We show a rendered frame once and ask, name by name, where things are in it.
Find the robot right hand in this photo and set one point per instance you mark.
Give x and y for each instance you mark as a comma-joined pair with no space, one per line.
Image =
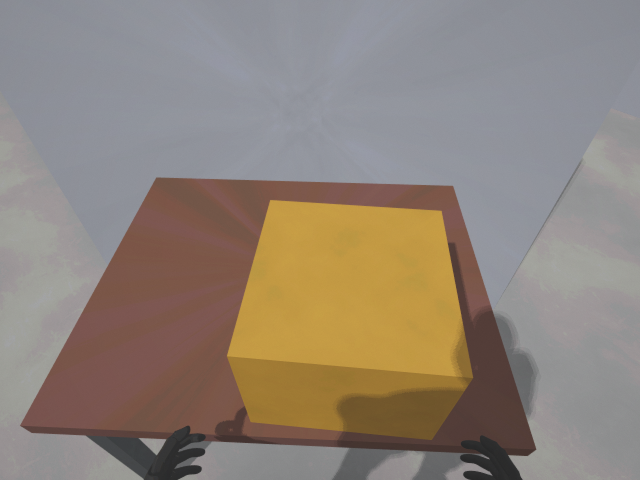
499,464

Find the table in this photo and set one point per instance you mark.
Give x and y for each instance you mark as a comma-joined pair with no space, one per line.
148,354

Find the robot left hand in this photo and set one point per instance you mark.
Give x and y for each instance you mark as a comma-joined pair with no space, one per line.
168,457

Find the carton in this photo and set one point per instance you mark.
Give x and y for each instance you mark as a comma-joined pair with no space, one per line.
350,321

